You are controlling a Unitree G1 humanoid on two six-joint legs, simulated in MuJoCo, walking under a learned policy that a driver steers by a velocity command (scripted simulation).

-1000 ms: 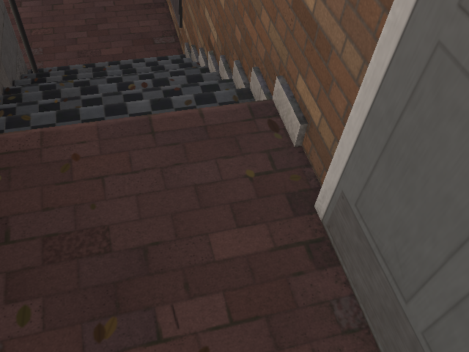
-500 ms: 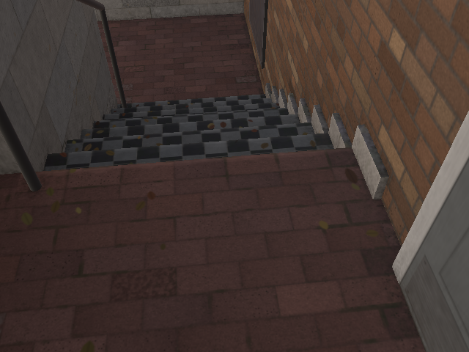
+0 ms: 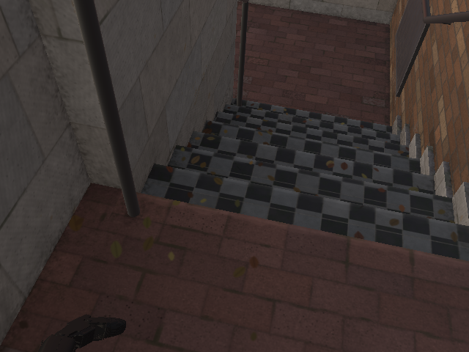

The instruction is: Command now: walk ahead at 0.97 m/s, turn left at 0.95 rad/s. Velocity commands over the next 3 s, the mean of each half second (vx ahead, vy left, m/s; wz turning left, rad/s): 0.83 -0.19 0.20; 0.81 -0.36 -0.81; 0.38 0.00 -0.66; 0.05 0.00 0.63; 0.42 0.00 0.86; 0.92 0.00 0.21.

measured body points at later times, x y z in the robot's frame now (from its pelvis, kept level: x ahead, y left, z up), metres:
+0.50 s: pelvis +0.47 -0.02 -0.01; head +0.48 +0.02 +0.44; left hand +0.41 +0.24 -0.16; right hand +0.69 -0.28 -0.07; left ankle +0.48 +0.09 -0.74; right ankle +0.40 -0.14 -0.68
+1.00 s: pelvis +0.82 -0.17 -0.04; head +0.85 -0.17 +0.41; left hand +0.93 +0.09 -0.17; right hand +0.95 -0.47 -0.12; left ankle +0.93 -0.04 -0.67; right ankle +0.80 -0.21 -0.74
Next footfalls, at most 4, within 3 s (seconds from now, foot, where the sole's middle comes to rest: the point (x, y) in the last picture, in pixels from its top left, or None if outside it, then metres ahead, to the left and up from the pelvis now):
0.16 right None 0.40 -0.11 -0.77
0.42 left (185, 338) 0.52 0.10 -0.77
0.80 right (280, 234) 0.84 -0.22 -0.77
1.24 left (256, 205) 1.08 -0.18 -0.94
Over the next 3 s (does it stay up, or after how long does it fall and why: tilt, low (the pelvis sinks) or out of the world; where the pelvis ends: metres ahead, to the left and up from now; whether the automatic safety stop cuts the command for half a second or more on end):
stays up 1.58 -0.53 -0.54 its command is cut before an obstacle after 0.3 s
